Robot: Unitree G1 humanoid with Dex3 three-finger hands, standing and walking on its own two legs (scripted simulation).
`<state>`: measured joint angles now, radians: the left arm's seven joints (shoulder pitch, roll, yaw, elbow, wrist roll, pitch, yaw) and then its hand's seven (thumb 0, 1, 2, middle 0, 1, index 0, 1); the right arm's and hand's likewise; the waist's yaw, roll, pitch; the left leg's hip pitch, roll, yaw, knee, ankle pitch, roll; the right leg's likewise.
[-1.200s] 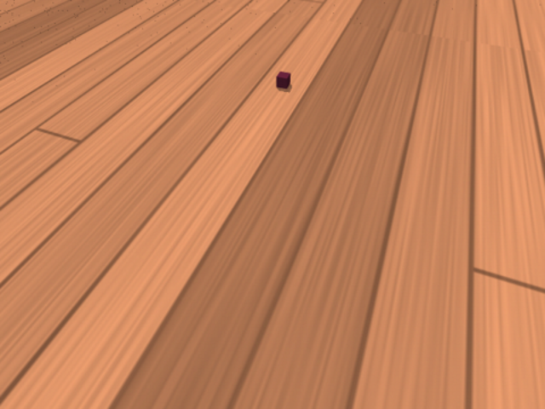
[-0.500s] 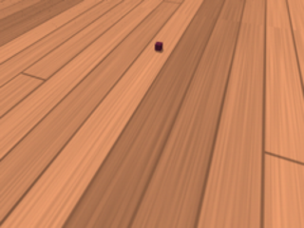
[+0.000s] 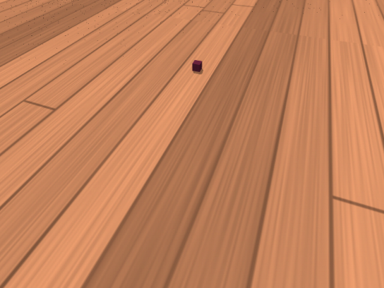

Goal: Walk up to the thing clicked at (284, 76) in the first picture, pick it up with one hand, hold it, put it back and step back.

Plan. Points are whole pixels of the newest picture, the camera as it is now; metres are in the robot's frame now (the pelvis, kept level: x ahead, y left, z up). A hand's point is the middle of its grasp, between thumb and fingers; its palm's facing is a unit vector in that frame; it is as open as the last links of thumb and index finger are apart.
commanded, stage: walk up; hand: left
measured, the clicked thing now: (197, 65) +2.25 -0.03 -0.74
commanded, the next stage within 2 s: none
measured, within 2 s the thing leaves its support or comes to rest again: neither
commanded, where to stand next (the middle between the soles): +1.82 -0.21 m, yaw -7 degrees
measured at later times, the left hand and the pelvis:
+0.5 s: hand (118, 230) +0.29 +0.21 -0.13, palm faces -0.06 -0.91 -0.40, open 7.4 cm; pelvis +0.20 -0.06 -0.01, yaw -6 degrees
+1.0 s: hand (151, 139) +0.64 +0.17 -0.14, palm faces -0.25 -0.91 -0.33, open 7.4 cm; pelvis +0.50 -0.08 +0.00, yaw -11 degrees
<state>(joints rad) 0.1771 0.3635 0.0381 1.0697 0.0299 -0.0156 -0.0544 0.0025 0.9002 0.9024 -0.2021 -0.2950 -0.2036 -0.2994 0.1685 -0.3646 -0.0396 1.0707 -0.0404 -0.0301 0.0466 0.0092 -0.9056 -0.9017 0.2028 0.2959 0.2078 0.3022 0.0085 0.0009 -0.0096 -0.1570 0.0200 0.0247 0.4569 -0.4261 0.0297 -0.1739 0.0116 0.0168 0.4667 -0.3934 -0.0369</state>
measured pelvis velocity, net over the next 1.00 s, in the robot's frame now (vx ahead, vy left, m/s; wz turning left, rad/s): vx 0.50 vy -0.08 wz -0.19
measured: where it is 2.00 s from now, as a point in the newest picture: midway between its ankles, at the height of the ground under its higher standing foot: (227, 156)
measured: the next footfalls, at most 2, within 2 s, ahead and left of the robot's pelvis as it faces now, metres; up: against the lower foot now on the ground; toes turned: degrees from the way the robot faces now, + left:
right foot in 0.32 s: +0.16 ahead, -0.15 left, +0.00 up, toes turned -6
left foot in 0.72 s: +0.56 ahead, +0.02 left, +0.00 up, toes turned -2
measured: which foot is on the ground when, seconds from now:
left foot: down 0.00-0.34, up 0.36-0.70, down 0.72-1.00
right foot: down 0.00-0.16, up 0.18-0.30, down 0.32-0.76, up 0.78-1.00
